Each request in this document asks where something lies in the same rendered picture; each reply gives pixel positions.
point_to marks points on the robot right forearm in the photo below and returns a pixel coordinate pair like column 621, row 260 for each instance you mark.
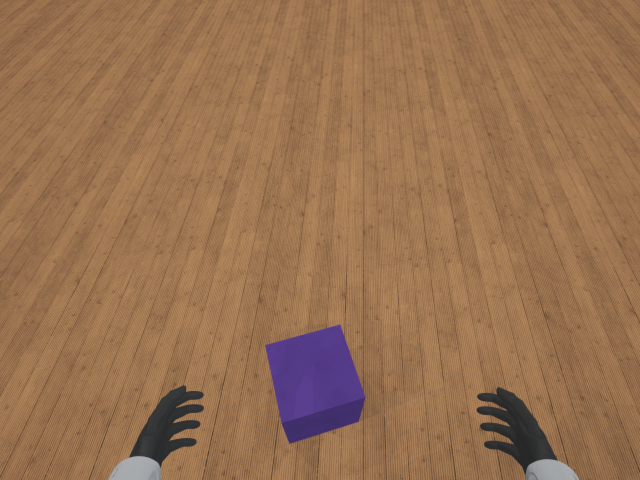
column 548, row 469

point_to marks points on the robot left forearm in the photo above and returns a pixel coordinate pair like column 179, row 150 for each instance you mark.
column 137, row 468

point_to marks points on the robot right hand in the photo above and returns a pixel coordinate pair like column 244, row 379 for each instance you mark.
column 530, row 441

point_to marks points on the carton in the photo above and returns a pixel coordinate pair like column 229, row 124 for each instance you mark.
column 316, row 384

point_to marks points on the robot left hand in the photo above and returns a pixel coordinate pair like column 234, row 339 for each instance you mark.
column 153, row 441

